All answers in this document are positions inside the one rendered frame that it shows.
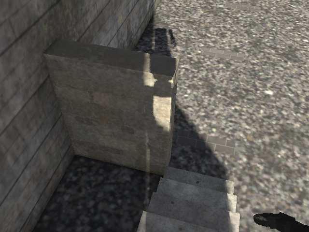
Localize stairs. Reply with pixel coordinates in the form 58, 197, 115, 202
136, 166, 240, 232

